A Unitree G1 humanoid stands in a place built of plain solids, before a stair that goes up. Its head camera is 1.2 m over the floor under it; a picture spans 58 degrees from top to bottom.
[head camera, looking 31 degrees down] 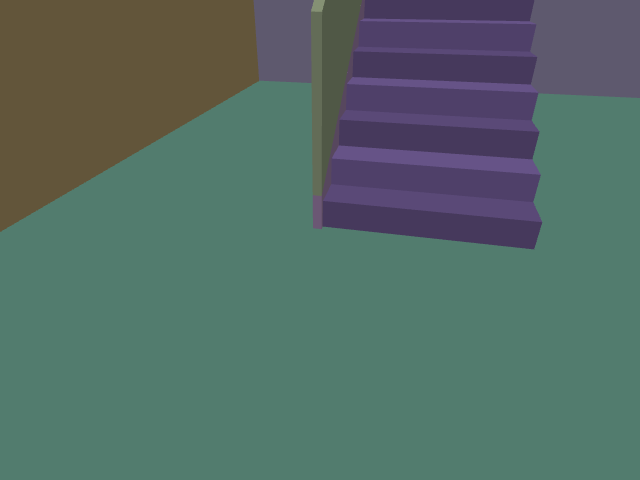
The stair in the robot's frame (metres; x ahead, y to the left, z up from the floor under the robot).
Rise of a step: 0.16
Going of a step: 0.23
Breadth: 1.13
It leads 13 degrees to the right of straight ahead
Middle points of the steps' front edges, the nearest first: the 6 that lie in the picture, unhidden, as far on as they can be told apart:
2.02 -0.56 0.16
2.25 -0.61 0.32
2.48 -0.66 0.48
2.70 -0.71 0.64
2.93 -0.77 0.80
3.16 -0.82 0.96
